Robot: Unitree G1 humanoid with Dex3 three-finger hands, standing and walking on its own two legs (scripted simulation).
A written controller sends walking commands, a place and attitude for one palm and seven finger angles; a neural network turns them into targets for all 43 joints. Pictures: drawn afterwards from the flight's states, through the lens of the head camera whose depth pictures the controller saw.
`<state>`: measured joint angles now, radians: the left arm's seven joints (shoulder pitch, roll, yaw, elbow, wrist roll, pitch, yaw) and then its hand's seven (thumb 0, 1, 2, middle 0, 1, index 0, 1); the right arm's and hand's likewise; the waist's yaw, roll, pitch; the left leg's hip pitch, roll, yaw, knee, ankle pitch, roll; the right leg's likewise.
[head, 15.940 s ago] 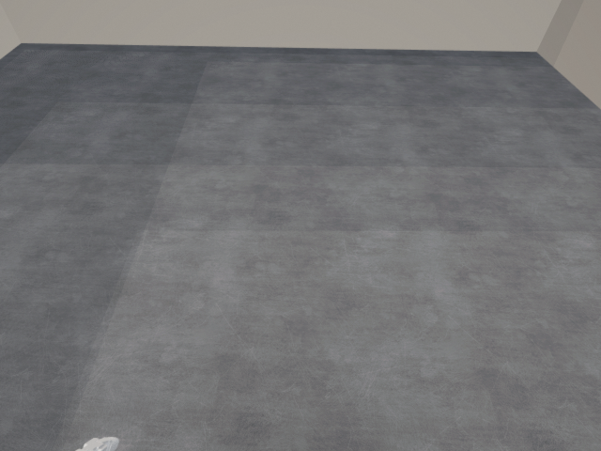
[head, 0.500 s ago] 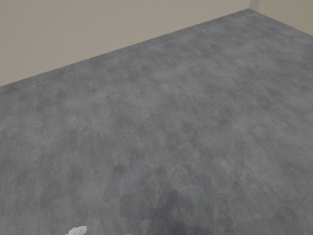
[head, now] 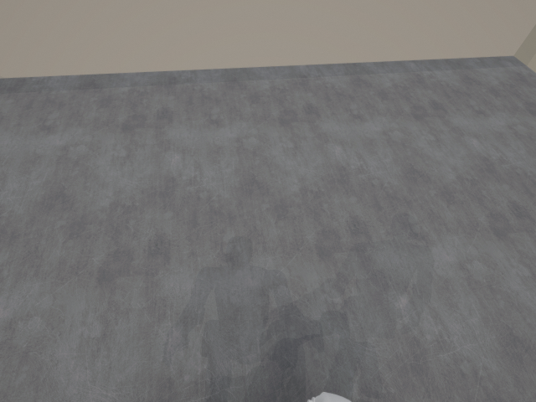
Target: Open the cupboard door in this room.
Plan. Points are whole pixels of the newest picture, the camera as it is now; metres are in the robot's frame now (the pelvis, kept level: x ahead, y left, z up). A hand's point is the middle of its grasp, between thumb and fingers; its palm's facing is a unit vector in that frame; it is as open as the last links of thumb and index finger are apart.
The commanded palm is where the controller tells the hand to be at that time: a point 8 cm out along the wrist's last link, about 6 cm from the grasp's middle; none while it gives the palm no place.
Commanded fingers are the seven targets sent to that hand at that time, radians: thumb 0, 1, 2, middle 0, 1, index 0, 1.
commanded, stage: turn or walk to find it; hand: left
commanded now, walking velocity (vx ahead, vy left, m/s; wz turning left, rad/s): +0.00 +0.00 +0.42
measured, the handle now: out of the picture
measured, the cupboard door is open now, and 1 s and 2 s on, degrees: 0 0 0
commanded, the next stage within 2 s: none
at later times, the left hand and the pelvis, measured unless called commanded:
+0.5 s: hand out of the picture +0.05 +0.16 -0.14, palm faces +0.20 -0.94 -0.28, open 7.4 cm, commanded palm none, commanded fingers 0.00 0.90 0.90 -0.20 -0.30 -0.20 -0.30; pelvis -0.02 -0.04 +0.00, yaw +12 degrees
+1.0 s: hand out of the picture -0.11 +0.20 -0.17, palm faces +0.46 -0.85 -0.25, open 7.4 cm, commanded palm none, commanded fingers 0.00 0.90 0.90 -0.20 -0.30 -0.20 -0.30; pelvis -0.05 -0.01 +0.00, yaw +24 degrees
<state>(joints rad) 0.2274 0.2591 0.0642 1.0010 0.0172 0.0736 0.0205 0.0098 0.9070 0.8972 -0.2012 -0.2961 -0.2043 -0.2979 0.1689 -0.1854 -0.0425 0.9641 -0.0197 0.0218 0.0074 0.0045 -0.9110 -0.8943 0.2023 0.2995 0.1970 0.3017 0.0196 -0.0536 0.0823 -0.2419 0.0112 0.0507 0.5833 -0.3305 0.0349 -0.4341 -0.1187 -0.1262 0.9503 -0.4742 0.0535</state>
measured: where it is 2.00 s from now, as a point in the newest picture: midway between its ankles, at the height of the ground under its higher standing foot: outside the picture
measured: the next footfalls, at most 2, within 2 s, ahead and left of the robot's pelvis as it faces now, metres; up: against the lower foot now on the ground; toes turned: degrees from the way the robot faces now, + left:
right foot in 0.38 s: +0.03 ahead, -0.14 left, +0.00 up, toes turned +5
left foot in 0.84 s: -0.05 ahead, +0.10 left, +0.00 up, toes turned +26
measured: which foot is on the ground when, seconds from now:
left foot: down 0.00-0.40, up 0.42-0.82, down 0.84-1.00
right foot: up 0.00-0.36, down 0.38-0.84, up 0.86-1.00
